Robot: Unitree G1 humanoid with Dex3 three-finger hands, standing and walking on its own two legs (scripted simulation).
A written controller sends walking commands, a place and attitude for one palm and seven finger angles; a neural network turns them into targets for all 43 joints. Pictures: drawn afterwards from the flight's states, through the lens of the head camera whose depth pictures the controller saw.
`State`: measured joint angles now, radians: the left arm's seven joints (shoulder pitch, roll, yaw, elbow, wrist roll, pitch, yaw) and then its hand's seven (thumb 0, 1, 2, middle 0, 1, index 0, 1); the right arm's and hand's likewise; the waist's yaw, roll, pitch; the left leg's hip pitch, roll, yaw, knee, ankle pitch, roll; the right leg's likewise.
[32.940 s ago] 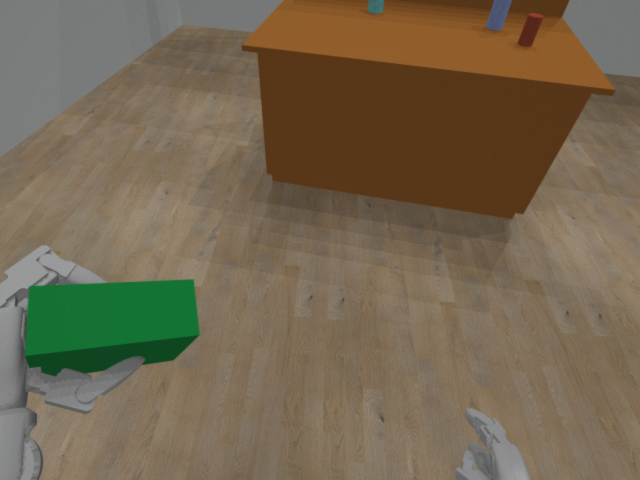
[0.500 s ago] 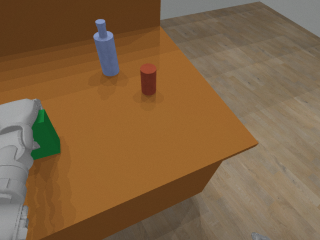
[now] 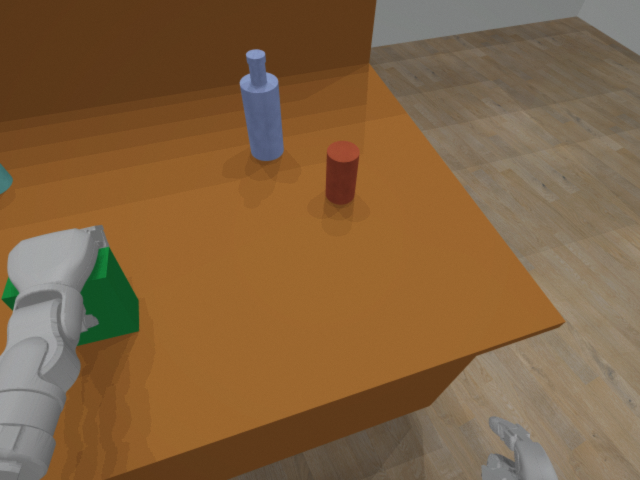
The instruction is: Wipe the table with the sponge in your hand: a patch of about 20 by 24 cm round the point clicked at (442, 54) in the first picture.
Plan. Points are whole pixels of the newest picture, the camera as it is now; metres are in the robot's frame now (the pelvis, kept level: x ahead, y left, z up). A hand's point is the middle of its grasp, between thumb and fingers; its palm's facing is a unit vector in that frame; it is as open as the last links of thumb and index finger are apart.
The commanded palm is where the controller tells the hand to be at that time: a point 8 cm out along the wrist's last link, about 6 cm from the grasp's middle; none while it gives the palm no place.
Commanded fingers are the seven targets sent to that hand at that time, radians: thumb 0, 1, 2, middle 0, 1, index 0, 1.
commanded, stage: wipe back along the first lane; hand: left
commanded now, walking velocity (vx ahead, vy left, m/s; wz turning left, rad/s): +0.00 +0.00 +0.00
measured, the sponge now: (86, 309) +0.30 +0.37 -0.02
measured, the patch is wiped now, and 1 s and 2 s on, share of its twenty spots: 0.95 0.95 0.95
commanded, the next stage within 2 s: lift the sponge slowly off the table in 1.42 s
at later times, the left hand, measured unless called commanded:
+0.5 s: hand (82, 327) +0.26 +0.33 +0.03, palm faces -0.05 -0.03 -1.00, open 9.9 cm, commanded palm +0.23 +0.31 +0.06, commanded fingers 0.00 0.10 1.30 -1.20 -1.60 -1.20 -1.60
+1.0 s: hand (80, 363) +0.22 +0.31 +0.03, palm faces -0.05 -0.04 -1.00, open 9.9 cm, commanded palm +0.18 +0.29 +0.06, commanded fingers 0.00 0.10 1.30 -1.20 -1.60 -1.20 -1.60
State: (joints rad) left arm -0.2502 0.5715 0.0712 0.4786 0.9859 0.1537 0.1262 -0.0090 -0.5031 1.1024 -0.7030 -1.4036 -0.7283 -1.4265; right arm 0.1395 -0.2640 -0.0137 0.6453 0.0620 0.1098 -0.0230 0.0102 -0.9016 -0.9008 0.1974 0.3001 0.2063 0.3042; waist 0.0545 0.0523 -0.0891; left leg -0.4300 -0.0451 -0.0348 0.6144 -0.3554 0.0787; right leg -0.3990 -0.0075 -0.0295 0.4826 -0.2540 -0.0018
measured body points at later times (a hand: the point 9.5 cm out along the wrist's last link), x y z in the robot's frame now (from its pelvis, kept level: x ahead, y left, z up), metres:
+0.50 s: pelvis -0.01 -0.02 +0.00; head +0.02 -0.03 +0.45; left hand +0.26 +0.32 +0.09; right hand +0.17 -0.26 -0.11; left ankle -0.04 +0.06 -0.73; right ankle -0.02 -0.16 -0.73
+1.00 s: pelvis -0.01 -0.04 +0.00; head +0.01 -0.05 +0.45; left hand +0.22 +0.30 +0.08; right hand +0.19 -0.28 -0.10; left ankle -0.04 +0.06 -0.73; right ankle -0.02 -0.16 -0.73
